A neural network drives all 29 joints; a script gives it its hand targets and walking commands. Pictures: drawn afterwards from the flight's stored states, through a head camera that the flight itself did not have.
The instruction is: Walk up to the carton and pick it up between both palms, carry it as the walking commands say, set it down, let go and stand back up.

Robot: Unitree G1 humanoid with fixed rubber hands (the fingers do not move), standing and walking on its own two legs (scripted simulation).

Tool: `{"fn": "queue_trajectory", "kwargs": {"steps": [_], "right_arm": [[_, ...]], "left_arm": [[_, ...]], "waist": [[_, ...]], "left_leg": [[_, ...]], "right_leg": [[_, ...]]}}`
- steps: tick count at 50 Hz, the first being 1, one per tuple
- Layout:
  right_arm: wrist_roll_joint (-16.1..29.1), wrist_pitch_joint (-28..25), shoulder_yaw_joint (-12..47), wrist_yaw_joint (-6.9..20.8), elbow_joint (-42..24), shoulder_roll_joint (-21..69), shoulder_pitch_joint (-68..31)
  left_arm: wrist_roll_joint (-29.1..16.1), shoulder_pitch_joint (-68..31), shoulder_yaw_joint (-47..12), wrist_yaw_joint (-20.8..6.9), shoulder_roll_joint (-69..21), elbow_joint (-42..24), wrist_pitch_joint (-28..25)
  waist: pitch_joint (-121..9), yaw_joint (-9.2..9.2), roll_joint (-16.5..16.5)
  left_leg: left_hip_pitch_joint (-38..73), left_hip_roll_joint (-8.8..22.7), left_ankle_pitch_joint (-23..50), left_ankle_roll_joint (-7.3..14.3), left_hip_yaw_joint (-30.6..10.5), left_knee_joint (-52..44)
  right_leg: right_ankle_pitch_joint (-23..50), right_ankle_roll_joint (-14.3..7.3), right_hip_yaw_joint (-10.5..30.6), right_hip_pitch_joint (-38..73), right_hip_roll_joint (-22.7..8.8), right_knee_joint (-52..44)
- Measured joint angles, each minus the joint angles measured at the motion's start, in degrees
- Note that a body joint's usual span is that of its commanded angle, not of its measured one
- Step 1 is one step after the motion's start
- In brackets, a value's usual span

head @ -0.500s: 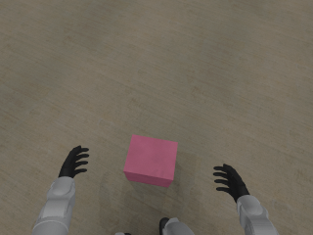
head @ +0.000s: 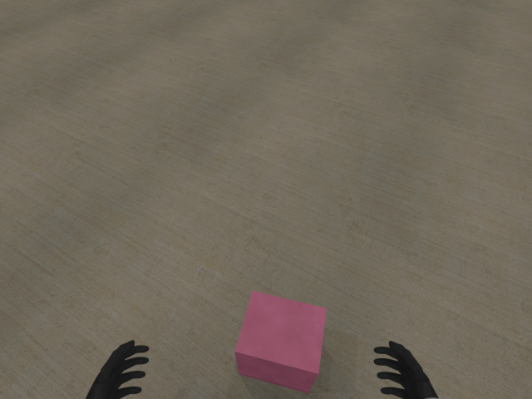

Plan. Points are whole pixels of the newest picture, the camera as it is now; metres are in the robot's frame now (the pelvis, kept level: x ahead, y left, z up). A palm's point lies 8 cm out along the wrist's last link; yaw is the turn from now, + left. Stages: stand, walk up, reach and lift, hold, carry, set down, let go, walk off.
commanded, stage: let go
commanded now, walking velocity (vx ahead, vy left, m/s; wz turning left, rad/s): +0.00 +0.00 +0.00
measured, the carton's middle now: (280, 342) +0.42 -0.06 -0.65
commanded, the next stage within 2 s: stand in 0.26 s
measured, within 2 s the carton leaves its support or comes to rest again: neither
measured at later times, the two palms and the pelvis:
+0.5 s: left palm out of the picture +0.10 +0.24 -0.10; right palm out of the picture +0.10 -0.30 -0.12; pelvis +0.02 -0.03 -0.01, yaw -5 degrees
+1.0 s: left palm out of the picture +0.15 +0.21 -0.13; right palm out of the picture +0.07 -0.32 -0.14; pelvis +0.07 -0.04 -0.02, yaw -10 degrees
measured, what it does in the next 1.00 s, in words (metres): shifts its weight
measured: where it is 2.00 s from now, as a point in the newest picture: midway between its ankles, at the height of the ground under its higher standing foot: outside the picture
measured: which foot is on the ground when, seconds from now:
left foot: down 0.00-1.00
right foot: down 0.00-1.00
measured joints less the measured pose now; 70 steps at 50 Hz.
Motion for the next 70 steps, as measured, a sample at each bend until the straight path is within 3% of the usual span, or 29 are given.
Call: {"fn": "queue_trajectory", "kwargs": {"steps": [13,16,21,26,39,49,55,70], "right_arm": [[-0.1,4.5,0.4,-2.1,-1.2,-1.2,0.9],[-2.3,-0.7,0.6,-4.2,2.0,-2.4,1.0],[-2.4,-6.1,-0.2,-5.9,8.1,-5.1,3.4],[-1.8,-7.7,-0.1,-5.9,12.3,-5.5,5.3],[0.0,-5.8,0.9,-7.5,15.1,-4.0,6.9],[0.1,-4.8,1.2,-8.2,18.3,-4.1,7.0],[0.1,-4.5,0.8,-7.8,20.4,-3.8,6.8],[-0.5,-3.7,1.9,-7.7,28.1,-2.6,9.2]], "left_arm": [[0.9,1.8,-0.1,0.7,-0.2,1.6,-0.1],[3.0,4.0,0.3,2.3,0.5,6.6,-2.5],[3.0,7.4,2.1,2.4,2.0,13.4,-6.5],[2.6,9.0,2.6,2.4,2.1,18.0,-7.5],[2.2,6.4,1.1,4.5,0.7,22.1,-6.5],[2.3,6.5,1.5,5.2,0.6,24.5,-5.8],[2.6,6.6,1.0,5.5,0.6,26.9,-4.9],[1.9,5.7,0.3,5.1,-0.4,31.6,-4.2]], "waist": [[-1.0,-0.03,-0.9],[-4.1,0.2,0.4],[-4.8,0.22,2.8],[-6.0,-0.17,2.6],[-8.1,-1.28,0.3],[-6.4,-0.98,-0.4],[-5.2,-0.82,0.2],[-3.2,-0.69,0.3]], "left_leg": [[2.2,0.8,-0.7,-0.9,0.4,0.6],[-1.0,2.1,-4.3,-1.6,2.8,3.1],[-5.0,3.7,-3.3,-2.0,4.3,4.9],[-5.1,4.8,-5.5,-2.9,5.4,5.1],[-3.3,5.7,-10.0,-3.9,5.7,8.3],[-1.8,5.5,-9.1,-3.5,7.8,9.4],[-0.1,5.2,-10.5,-3.5,6.4,5.7],[3.2,4.5,-9.1,-3.0,8.5,3.8]], "right_leg": [[-0.9,-0.8,0.2,1.6,0.8,1.6],[-1.6,0.0,0.8,-2.1,1.3,3.4],[-2.5,-1.5,1.2,-6.7,2.6,5.8],[-4.3,-2.4,2.3,-8.1,4.0,7.3],[-10.1,-4.3,4.5,-8.7,6.2,13.6],[-10.7,-4.2,6.1,-7.4,6.2,14.0],[-10.0,-3.9,6.6,-7.6,6.7,13.7],[-8.9,-2.9,7.7,-5.1,5.9,12.8]]}}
